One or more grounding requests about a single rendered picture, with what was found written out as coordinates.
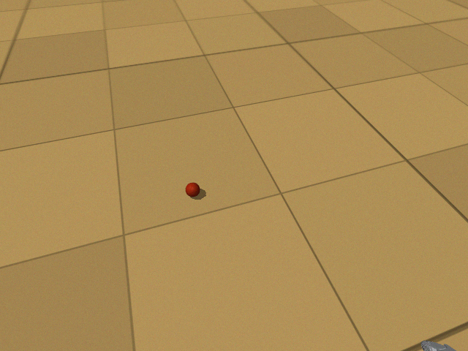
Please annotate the ball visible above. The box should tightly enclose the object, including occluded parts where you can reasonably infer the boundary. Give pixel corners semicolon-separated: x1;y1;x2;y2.
186;183;200;197

